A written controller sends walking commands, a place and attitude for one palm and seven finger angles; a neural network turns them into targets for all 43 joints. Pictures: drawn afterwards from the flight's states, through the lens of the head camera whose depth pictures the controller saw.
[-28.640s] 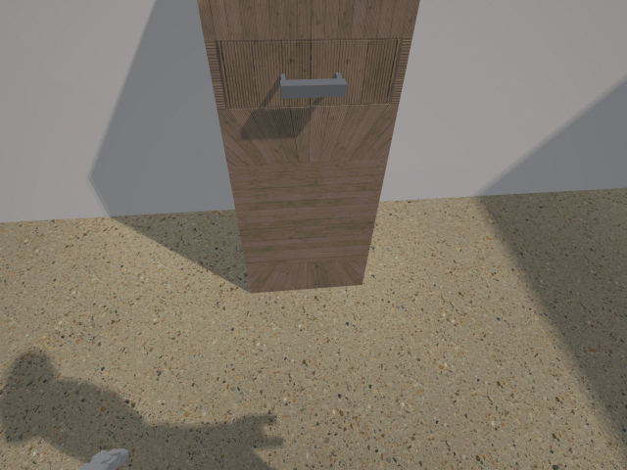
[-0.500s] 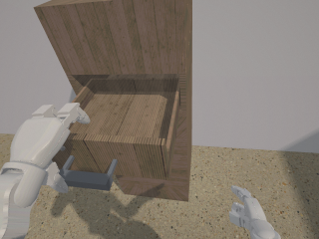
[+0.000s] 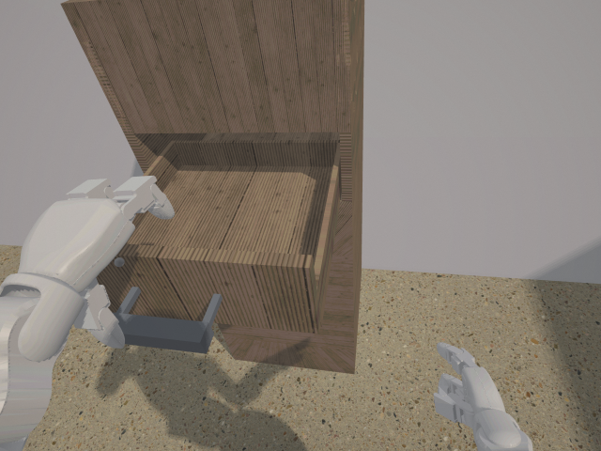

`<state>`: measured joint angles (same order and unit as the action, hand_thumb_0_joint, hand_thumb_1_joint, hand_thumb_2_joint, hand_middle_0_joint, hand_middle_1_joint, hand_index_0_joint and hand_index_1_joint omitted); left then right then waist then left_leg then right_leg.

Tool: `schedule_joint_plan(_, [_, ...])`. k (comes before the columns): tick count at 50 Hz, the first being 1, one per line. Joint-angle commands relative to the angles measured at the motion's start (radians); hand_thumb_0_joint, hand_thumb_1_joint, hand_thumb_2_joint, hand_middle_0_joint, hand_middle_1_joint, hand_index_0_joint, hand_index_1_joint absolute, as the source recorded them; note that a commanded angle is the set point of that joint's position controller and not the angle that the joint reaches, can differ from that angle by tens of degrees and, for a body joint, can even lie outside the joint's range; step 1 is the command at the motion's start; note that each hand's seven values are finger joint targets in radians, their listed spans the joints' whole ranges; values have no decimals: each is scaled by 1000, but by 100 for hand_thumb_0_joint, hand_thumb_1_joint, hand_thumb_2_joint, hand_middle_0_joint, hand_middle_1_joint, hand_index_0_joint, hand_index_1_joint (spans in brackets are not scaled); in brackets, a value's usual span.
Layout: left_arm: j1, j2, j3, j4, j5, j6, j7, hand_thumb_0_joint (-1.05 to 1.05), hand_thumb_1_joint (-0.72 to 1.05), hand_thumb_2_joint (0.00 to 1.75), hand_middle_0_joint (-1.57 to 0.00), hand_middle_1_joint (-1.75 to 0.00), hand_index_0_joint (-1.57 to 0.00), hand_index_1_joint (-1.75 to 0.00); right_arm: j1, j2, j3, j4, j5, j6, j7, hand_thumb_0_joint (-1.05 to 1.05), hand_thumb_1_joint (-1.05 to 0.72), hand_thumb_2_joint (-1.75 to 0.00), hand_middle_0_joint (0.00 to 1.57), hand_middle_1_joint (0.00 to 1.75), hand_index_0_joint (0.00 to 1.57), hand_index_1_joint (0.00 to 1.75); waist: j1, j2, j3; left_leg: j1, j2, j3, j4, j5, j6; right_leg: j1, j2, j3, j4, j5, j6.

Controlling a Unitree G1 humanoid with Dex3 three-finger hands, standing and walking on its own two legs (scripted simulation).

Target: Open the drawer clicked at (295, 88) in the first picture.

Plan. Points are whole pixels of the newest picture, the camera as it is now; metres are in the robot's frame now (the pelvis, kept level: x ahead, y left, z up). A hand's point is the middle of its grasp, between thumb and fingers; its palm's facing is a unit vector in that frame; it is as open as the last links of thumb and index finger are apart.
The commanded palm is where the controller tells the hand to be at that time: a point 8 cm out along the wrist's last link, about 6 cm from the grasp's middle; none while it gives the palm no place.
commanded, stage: draw the hand back to the body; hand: left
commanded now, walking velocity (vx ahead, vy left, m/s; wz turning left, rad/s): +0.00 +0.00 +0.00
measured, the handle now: (164, 315) +0.24 +0.23 +0.08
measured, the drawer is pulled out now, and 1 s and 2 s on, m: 0.30 0.30 0.30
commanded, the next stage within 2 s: step back with the hand held close in 1.52 s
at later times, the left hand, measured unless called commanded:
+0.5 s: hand (94, 276) +0.20 +0.24 +0.21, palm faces +0.19 -0.01 -0.98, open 13.8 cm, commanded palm +0.16 +0.26 +0.28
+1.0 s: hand (100, 212) +0.22 +0.21 +0.28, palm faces +0.43 -0.83 -0.36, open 11.5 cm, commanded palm +0.18 +0.27 +0.28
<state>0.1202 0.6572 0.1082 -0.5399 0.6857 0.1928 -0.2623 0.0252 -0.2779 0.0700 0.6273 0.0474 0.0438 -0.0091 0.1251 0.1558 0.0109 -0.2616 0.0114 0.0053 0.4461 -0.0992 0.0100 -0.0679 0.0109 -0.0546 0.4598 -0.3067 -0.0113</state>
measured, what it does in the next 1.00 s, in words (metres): stands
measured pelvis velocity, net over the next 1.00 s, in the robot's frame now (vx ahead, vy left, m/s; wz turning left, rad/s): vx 0.03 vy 0.00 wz -0.05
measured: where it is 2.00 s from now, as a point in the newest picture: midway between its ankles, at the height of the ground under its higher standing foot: outside the picture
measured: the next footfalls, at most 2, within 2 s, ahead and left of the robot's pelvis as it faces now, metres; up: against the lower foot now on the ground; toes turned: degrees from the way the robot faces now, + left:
none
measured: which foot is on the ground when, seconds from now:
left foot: down 0.00-1.00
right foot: down 0.00-1.00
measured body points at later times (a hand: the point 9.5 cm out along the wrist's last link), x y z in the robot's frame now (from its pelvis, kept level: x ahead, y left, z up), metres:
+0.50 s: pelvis +0.00 +0.01 +0.00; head -0.02 -0.04 +0.45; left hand +0.19 +0.24 +0.27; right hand +0.25 -0.17 -0.07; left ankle +0.09 +0.11 -0.74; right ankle -0.03 -0.11 -0.74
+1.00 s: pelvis +0.03 +0.00 +0.01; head +0.01 -0.02 +0.45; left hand +0.19 +0.25 +0.30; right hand +0.19 -0.24 -0.09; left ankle +0.09 +0.11 -0.74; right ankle -0.03 -0.11 -0.74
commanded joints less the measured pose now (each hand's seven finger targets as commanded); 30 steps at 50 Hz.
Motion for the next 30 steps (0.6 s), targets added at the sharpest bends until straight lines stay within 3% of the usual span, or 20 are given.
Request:
schedule_joint_plan(1, [-179, 279, 247, -233, 14, -64, 87, 0, -50, 30, -30, -120, -30, -120, -214, -64, -35, -185, -14, -73, -7, 0, -90, -90, 20, 30, 20, 30, 25, -59, -182, 210, -33, -5, -16, 48, 0, -145, 3, 21, -115, 131, 11])
schedule_joint_plan(3, [-152, 303, 307, -233, -14, -68, 116, 0, -50, 30, -30, -120, -30, -120, -217, -60, -37, -181, -3, -82, -3, 0, -90, -90, 20, 30, 20, 30, 29, -28, -178, 203, -23, -8, -13, 38, -8, -142, 7, 21, -108, 117, 2])
schedule_joint_plan(7, [-142, 261, 287, -99, -27, -33, 140, 0, -50, 30, -30, -120, -30, -120, -196, -70, -45, -163, -2, -64, 2, 0, -90, -90, 20, 30, 20, 30, 25, -81, -132, 176, -20, -6, -28, 31, -11, -155, 6, 11, -112, 121, 13])
schedule_joint_plan(8, [-143, 252, 281, -101, -46, -19, 134, 0, -50, 30, -30, -120, -30, -120, -212, -71, -44, -166, 11, -70, 5, 0, -90, -90, 20, 30, 20, 30, 18, -67, -122, 171, -13, -8, -31, 16, -15, -155, 8, 12, -110, 114, 9])
schedule_joint_plan(11, [-126, 194, 185, -120, -36, 6, 102, 0, -50, 30, -30, -120, -30, -120, -218, -78, -42, -179, 9, -59, 1, 0, -90, -90, 20, 30, 20, 30, 7, -91, -112, 174, -20, -7, -48, -15, -7, -169, 7, 6, -115, 83, 22])
schedule_joint_plan(13, [-141, 145, 126, -185, -47, -1, 83, 0, -50, 30, -30, -120, -30, -120, -242, -67, -35, -193, 24, -76, -2, 0, -90, -90, 20, 30, 20, 30, -13, -52, -104, 181, -15, -13, -49, -54, -7, -183, 13, 10, -110, 53, 16])
schedule_joint_plan(14, [-149, 158, 120, -218, -27, -10, 77, 0, -50, 30, -30, -120, -30, -120, -230, -67, -35, -196, 10, -82, -4, 0, -90, -90, 20, 30, 20, 30, 0, -71, -152, 190, -21, -19, -53, -60, -3, -167, 11, 9, -106, 38, 18])
schedule_joint_plan(16, [-107, 211, 159, -242, -3, -27, 77, 0, -50, 30, -30, -120, -30, -120, -219, -72, -36, -194, 0, -81, -15, 0, -90, -90, 20, 30, 20, 30, 4, -112, -149, 190, -25, -21, -49, -57, 2, -167, 9, 12, -118, 31, 20])
schedule_joint_plan(17, [-127, 246, 182, -251, 22, -33, 82, 0, -50, 30, -30, -120, -30, -120, -220, -73, -34, -191, -8, -81, -19, 0, -90, -90, 20, 30, 20, 30, 9, -103, -161, 194, -28, -18, -40, -43, 3, -166, 7, 19, -116, 34, 18])
schedule_joint_plan(18, [-138, 313, 248, -296, 21, -41, 96, 0, -50, 30, -30, -120, -30, -120, -231, -76, -28, -192, 0, -88, -18, 0, -90, -90, 20, 30, 20, 30, 11, -52, -177, 183, -17, -18, -32, -56, -3, -149, 9, 27, -109, 27, 9])
schedule_joint_plan(19, [-161, 329, 257, -302, 58, -48, 104, 0, -50, 30, -30, -120, -30, -120, -221, -69, -26, -185, -18, -86, -19, 0, -90, -90, 20, 30, 20, 30, 30, -45, -226, 192, -28, -24, -25, -21, -2, -134, 5, 27, -101, 37, 5])
schedule_joint_plan(20, [-126, 327, 279, -258, 58, -56, 115, 0, -50, 30, -30, -120, -30, -120, -209, -58, -31, -174, -22, -84, -21, 0, -90, -90, 20, 30, 20, 30, 25, -55, -176, 196, -21, -18, -23, -9, -2, -162, 5, 20, -110, 38, 6])
schedule_joint_plan(22, [-122, 336, 325, -241, 34, -73, 138, 0, -50, 30, -30, -120, -30, -120, -199, -58, -35, -169, -19, -78, -17, 0, -90, -90, 20, 30, 20, 30, 30, -38, -161, 199, -18, -23, -19, 7, -8, -170, 8, 11, -113, 55, 3])
schedule_joint_plan(23, [-113, 346, 359, -241, 0, -72, 146, 0, -50, 30, -30, -120, -30, -120, -210, -57, -35, -169, -5, -84, -12, 0, -90, -90, 20, 30, 20, 30, 29, 8, -158, 194, -12, -24, -18, -1, -14, -161, 14, 17, -112, 56, -6])
schedule_joint_plan(26, [-89, 284, 328, -133, -53, -58, 144, 0, -50, 30, -30, -120, -30, -120, -191, -64, -43, -159, -3, -74, -8, 0, -90, -90, 20, 30, 20, 30, 21, -33, -124, 186, -9, -23, -40, -11, -17, -171, 13, -6, -119, 66, 10])
schedule_joint_plan(27, [-245, -80, 317, -276, -667, -210, 230, 0, -47, 32, -30, -118, -30, -118, -96, 9, -38, -211, -11, -132, -27, 0, -90, -90, 20, 30, 20, 30, -103, -133, -7, 303, 29, -17, -30, -112, 4, -280, 31, -1, -212, 41, -16])
schedule_joint_plan(28, [-134, -4, 379, -159, -696, -261, 275, 0, -43, 33, -29, -115, -29, -115, -102, -20, -26, -160, -25, -165, -43, 0, -90, -90, 20, 30, 20, 30, -100, -233, 9, 296, 47, -38, -45, -187, 1, -283, 41, 12, -214, -11, -19])
schedule_joint_plan(29, [-33, -50, 357, -79, -695, -277, 290, 0, -40, 34, -29, -113, -29, -113, -87, -29, -33, -152, -26, -170, -48, 0, -90, -90, 20, 30, 20, 30, -94, -202, 36, 274, 48, -31, -56, -230, 1, -290, 23, 11, -226, -55, -14])
schedule_joint_plan(30, [15, -82, 373, -123, -760, -296, 297, 0, -36, 36, -29, -111, -29, -111, -72, -33, -42, -159, -23, -169, -53, 0, -90, -90, 20, 30, 20, 30, -79, -258, 11, 278, 48, -33, -75, -221, 3, -253, 14, 2, -242, -59, -6])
